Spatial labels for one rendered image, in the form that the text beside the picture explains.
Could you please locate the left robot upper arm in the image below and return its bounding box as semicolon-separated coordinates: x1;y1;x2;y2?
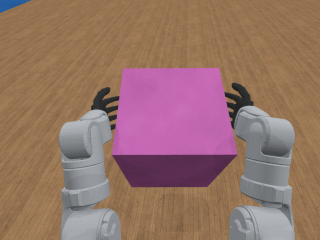
61;208;122;240

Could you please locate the carton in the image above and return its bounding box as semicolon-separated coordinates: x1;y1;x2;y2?
112;68;238;187

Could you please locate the left robot hand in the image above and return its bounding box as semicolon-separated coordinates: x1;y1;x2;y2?
91;87;120;130

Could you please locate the right robot upper arm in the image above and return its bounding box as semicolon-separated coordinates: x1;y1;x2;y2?
229;205;295;240

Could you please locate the robot right forearm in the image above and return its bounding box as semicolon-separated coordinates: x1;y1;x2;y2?
234;105;295;240

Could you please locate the right robot hand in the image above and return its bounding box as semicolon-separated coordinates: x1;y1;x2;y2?
224;82;254;129

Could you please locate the robot left forearm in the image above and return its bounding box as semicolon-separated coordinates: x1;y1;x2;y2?
58;109;113;240

